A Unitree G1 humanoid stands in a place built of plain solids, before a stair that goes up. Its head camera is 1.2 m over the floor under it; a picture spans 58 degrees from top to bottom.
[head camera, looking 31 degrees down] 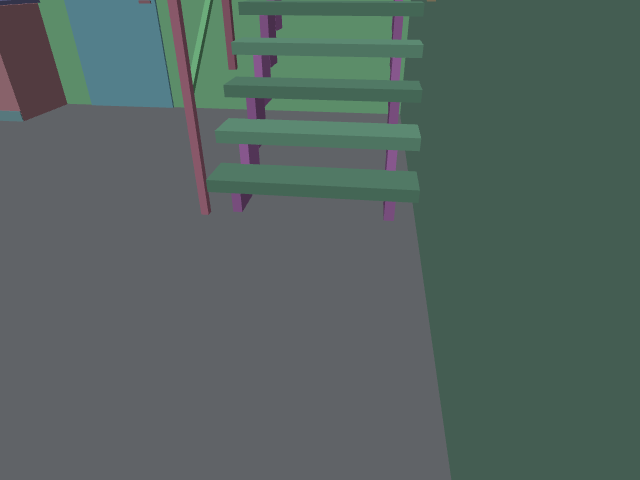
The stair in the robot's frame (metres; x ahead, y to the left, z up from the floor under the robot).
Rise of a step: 0.22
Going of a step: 0.24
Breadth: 1.21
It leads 7 degrees to the right of straight ahead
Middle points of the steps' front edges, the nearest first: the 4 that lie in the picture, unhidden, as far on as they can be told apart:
2.24 0.06 0.22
2.47 0.03 0.43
2.71 0.00 0.65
2.95 -0.03 0.86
